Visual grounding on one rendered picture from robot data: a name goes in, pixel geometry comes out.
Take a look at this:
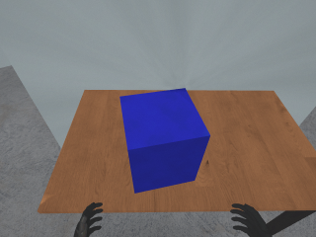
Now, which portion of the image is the robot left hand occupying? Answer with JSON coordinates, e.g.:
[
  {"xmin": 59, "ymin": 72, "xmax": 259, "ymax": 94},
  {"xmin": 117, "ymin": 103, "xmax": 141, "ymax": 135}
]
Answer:
[{"xmin": 73, "ymin": 202, "xmax": 103, "ymax": 237}]

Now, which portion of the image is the robot right hand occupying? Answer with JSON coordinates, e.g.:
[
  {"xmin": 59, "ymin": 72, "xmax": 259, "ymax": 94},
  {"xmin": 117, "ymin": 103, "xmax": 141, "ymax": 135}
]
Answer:
[{"xmin": 230, "ymin": 203, "xmax": 273, "ymax": 237}]

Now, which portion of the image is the table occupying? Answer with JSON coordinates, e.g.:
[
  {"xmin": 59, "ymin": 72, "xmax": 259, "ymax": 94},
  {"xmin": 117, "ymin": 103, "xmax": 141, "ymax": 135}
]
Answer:
[{"xmin": 38, "ymin": 90, "xmax": 316, "ymax": 235}]

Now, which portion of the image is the carton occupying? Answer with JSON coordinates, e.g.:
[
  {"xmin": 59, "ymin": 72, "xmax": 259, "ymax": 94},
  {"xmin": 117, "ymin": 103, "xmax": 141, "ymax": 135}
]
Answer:
[{"xmin": 119, "ymin": 88, "xmax": 210, "ymax": 194}]

